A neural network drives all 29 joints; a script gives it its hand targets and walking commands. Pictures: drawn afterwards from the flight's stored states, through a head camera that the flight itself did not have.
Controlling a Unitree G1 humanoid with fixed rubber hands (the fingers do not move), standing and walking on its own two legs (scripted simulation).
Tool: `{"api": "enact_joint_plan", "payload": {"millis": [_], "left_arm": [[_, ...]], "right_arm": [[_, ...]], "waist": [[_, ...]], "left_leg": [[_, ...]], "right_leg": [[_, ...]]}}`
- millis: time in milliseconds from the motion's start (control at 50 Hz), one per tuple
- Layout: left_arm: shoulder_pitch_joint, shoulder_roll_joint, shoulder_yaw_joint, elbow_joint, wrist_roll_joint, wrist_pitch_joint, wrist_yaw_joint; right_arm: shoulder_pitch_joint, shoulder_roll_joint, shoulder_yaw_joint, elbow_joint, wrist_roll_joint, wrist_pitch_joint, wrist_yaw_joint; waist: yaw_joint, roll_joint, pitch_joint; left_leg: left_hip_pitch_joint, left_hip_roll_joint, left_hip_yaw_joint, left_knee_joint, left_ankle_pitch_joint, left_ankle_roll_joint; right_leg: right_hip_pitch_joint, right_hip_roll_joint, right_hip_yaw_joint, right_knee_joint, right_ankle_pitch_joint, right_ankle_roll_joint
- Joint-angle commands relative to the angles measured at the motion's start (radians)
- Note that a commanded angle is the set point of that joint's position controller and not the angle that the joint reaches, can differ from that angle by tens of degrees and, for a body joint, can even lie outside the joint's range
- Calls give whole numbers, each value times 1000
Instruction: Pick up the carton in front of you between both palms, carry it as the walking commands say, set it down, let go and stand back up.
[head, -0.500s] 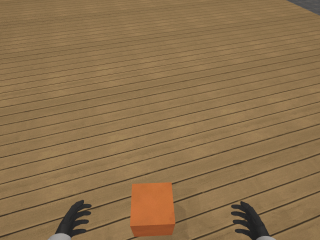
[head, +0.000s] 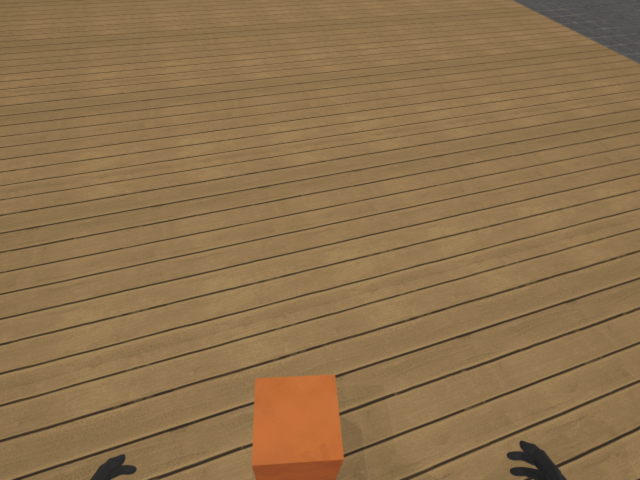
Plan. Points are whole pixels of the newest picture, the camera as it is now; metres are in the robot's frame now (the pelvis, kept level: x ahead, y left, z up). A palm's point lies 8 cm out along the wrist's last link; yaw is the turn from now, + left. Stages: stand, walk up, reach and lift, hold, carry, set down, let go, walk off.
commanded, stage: stand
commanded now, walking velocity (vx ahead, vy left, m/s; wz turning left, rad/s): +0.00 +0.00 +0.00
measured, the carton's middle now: (296, 431) +0.37 +0.03 -0.65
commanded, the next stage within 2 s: none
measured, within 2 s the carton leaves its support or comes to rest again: neither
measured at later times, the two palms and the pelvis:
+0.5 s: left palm out of the picture +0.08 +0.30 -0.11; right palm out of the picture +0.09 -0.30 -0.09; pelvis -0.01 +0.00 +0.00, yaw +0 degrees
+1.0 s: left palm out of the picture +0.06 +0.31 -0.11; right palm out of the picture +0.08 -0.31 -0.09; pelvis -0.02 +0.00 +0.01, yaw +1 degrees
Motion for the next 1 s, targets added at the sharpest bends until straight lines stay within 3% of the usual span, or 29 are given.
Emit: {"api": "enact_joint_plan", "payload": {"millis": [0, 560, 980], "left_arm": [[-11, 137, 28, -33, -2, -15, 5], [-46, 175, 7, 142, -7, -27, 2], [-64, 194, 1, 191, -14, -31, -2]], "right_arm": [[-34, -168, -35, -31, 3, -13, -4], [-68, -201, -20, 128, 15, -11, 6], [-77, -220, -10, 174, 21, -15, 9]], "waist": [[0, 45, -59], [-4, 42, -15], [-3, 42, -18]], "left_leg": [[112, 102, -90, -62, 323, 8], [111, 114, -118, -146, 201, 7], [120, 118, -127, -159, 222, 11]], "right_leg": [[-63, -72, 32, -55, 299, -5], [-51, -96, 55, -129, 210, -15], [-42, -104, 53, -152, 215, -22]]}}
